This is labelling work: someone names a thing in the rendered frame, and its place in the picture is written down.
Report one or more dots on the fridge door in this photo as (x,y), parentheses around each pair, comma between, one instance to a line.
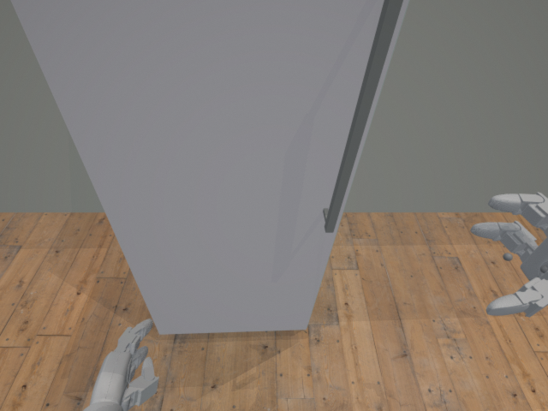
(213,132)

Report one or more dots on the robot left hand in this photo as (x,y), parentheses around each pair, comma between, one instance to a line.
(119,368)

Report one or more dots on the robot right hand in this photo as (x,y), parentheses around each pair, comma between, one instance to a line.
(532,296)

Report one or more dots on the handle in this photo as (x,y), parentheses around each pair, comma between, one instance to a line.
(381,43)

